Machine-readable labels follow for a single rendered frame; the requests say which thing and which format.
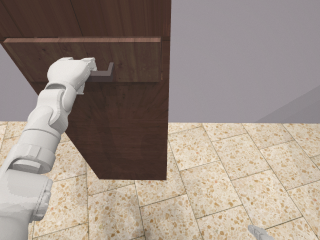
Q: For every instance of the right robot hand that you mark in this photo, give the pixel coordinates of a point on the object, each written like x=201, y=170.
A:
x=259, y=233

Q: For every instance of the robot left upper arm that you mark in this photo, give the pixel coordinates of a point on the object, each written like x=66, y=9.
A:
x=24, y=198

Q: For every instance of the robot left forearm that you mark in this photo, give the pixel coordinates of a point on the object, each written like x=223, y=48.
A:
x=37, y=145

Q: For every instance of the drawer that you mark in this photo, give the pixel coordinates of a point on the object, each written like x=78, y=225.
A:
x=135, y=58

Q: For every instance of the left robot hand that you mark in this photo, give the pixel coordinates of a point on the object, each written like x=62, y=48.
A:
x=73, y=72

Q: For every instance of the cabinet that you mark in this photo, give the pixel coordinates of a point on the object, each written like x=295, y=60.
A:
x=119, y=128

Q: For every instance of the handle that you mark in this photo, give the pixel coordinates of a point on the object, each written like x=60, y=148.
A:
x=102, y=76

